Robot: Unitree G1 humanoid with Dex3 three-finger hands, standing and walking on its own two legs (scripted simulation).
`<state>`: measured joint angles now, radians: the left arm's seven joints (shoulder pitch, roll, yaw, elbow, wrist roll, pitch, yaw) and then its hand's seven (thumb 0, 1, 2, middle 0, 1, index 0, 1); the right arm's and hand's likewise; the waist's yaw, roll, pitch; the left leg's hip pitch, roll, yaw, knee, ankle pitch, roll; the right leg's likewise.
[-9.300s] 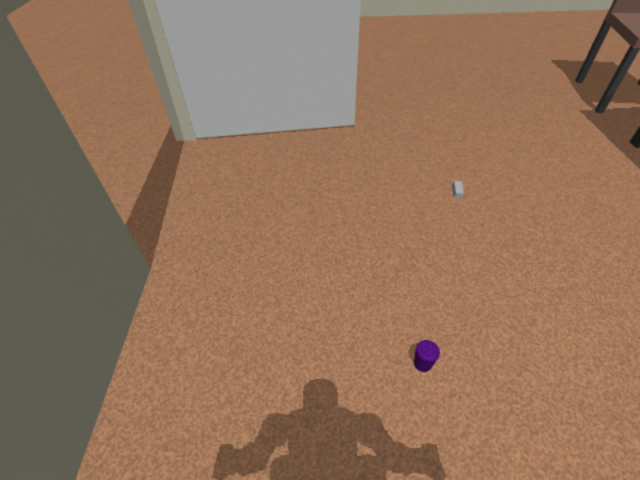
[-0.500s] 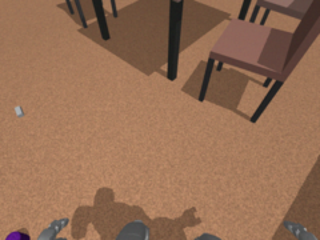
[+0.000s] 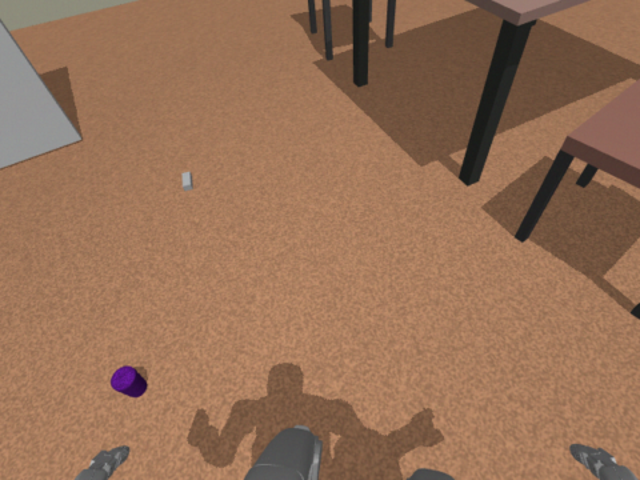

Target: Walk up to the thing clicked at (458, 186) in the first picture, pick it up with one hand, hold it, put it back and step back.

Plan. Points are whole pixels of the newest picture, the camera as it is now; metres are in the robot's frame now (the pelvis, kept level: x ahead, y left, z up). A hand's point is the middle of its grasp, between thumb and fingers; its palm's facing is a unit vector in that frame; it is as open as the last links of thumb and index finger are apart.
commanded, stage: walk up
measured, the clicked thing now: (187, 181) +1.40 +0.73 -0.73
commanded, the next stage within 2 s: stand in 1.28 s
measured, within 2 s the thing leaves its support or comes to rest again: neither
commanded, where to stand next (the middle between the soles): +0.10 +0.02 m, yaw +19 degrees
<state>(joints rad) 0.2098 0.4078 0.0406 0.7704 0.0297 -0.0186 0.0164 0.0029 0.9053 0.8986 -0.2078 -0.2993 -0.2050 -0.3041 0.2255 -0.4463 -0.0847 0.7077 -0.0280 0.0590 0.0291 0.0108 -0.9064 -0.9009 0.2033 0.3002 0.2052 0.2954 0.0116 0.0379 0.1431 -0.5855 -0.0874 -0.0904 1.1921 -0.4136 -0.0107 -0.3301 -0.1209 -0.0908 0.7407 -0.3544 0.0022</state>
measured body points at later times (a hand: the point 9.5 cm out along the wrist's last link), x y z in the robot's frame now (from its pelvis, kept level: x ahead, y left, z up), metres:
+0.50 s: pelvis +0.00 +0.04 +0.00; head +0.02 +0.06 +0.44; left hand -0.02 +0.37 -0.13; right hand +0.15 -0.27 -0.10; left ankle +0.01 +0.16 -0.72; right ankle +0.08 -0.10 -0.71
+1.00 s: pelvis +0.02 +0.03 +0.01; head +0.03 +0.05 +0.46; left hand -0.02 +0.36 -0.11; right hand +0.22 -0.21 -0.10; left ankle +0.00 +0.14 -0.72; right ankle +0.08 -0.09 -0.72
